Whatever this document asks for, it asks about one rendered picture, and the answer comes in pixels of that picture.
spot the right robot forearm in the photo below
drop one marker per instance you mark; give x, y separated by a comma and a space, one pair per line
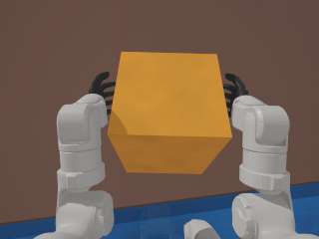
265, 144

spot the robot left upper arm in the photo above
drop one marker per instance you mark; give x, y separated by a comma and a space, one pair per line
83, 215

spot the robot right thigh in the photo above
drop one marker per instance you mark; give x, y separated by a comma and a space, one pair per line
199, 229

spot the carton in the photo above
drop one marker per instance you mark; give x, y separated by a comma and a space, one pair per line
169, 112

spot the robot left hand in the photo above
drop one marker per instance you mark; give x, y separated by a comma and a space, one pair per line
98, 88

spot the robot right hand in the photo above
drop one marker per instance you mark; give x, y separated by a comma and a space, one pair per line
237, 90

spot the left robot forearm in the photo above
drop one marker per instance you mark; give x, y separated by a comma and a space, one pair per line
79, 141

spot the robot right upper arm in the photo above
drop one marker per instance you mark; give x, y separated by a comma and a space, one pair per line
264, 216

